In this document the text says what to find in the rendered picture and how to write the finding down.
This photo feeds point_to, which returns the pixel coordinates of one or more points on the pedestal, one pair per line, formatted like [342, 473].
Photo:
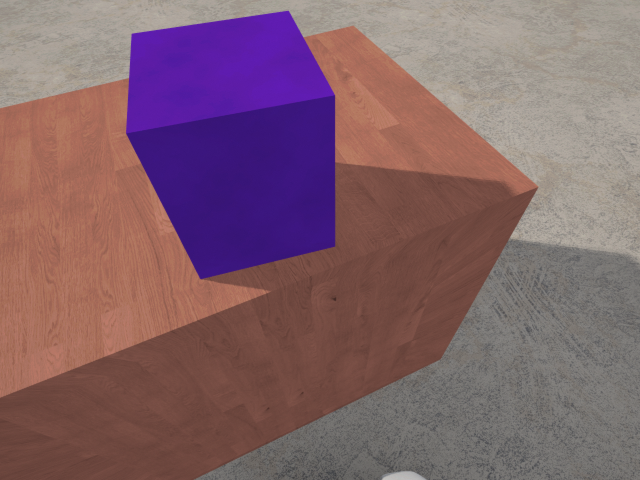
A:
[117, 362]

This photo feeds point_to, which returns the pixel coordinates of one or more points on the carton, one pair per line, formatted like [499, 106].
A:
[233, 122]

